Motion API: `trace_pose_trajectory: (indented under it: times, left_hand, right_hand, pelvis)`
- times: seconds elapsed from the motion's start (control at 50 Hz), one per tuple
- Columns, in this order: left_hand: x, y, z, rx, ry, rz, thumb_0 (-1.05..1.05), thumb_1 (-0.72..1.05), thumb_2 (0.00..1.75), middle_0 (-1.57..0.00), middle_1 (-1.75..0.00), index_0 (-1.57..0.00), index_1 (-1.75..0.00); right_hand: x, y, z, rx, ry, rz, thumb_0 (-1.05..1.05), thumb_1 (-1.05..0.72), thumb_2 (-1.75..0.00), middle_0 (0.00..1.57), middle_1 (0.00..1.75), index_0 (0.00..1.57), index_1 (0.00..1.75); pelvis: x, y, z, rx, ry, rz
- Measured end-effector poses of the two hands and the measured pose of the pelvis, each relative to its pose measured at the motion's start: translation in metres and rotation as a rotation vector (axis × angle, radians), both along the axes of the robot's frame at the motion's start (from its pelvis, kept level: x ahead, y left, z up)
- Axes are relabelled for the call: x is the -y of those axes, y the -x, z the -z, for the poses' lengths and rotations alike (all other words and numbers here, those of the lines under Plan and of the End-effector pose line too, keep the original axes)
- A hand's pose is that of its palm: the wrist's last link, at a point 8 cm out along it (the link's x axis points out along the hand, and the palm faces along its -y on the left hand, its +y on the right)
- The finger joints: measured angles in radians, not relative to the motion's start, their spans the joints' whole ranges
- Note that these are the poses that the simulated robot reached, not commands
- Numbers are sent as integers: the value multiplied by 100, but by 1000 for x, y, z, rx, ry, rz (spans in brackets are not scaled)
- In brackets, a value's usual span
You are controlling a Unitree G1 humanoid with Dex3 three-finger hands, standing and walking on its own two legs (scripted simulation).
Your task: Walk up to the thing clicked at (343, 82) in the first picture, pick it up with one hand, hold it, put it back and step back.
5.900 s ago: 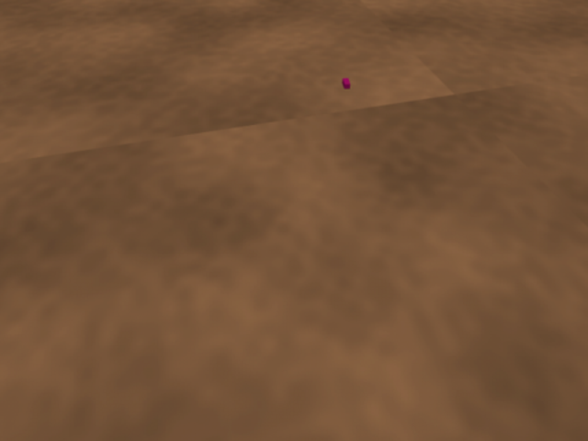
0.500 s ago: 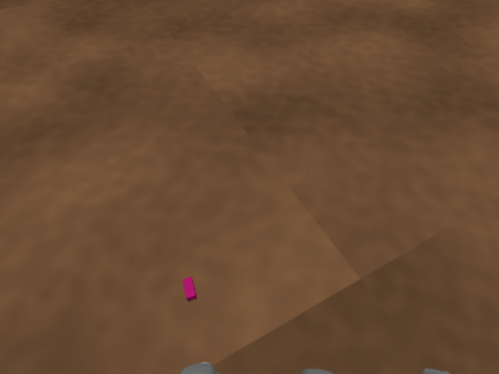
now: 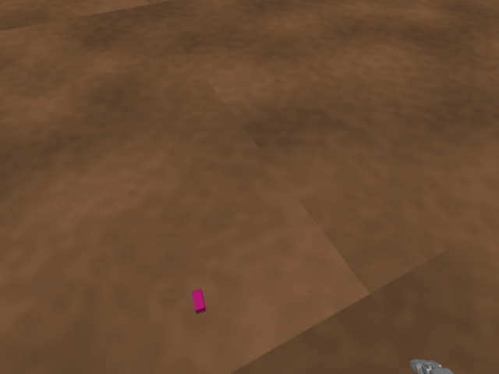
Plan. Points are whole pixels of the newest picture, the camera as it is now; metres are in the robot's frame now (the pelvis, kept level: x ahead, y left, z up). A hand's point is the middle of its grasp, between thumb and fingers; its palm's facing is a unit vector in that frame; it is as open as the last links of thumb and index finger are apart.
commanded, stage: walk up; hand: left
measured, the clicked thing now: (198, 300) +0.50 +0.24 -0.76
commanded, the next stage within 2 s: stand in 0.60 s
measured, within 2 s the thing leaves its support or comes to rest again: neither
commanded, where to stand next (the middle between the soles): +0.07 -0.02 m, yaw -1 degrees
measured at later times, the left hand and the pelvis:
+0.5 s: hand out of the picture +0.09 +0.24 -0.16, palm faces +0.01 -0.95 -0.32, open 7.4 cm; pelvis +0.01 -0.01 +0.00, yaw +1 degrees
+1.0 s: hand out of the picture +0.10 +0.24 -0.15, palm faces +0.00 -0.94 -0.34, open 7.4 cm; pelvis +0.03 -0.01 +0.00, yaw +0 degrees
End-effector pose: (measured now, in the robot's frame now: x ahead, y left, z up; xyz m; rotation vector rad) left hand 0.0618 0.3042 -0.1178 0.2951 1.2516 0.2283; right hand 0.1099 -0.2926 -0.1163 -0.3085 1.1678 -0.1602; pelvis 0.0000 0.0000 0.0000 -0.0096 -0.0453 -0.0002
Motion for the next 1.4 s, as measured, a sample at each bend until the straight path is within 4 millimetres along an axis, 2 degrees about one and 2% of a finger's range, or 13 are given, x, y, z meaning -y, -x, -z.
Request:
trace_pose_trajectory:
  times: [0.24, 0.4, 0.8, 1.4]
  left_hand:
    - [8, -9, 0, -5, 10, 6, 0, 91, 90, -20, -30, -20, -30]
    - [14, -14, 2, -5, 20, 5, 0, 91, 90, -20, -30, -20, -30]
    - [17, -26, -1, 11, 9, 17, 0, 91, 90, -20, -30, -20, -30]
    - [23, -43, -2, 8, 5, 32, 0, 91, 90, -20, -30, -20, -30]
  right_hand:
    - [9, 26, 4, -69, 6, 40, 0, -91, -90, 20, 30, 21, 30]
    - [12, 34, 5, -98, 10, 50, 0, -91, -90, 20, 30, 21, 30]
    - [12, 11, 2, -46, 5, 32, 0, -91, -90, 20, 30, 21, 30]
    - [21, 5, 2, -75, 16, 43, 0, -91, -90, 20, 30, 21, 30]
  pelvis:
    - [4, -5, -2, -4, -2, -6]
    - [6, -8, -2, -10, 0, -9]
    - [11, -19, -2, -12, -7, -7]
    - [16, -36, -3, -16, -9, -2]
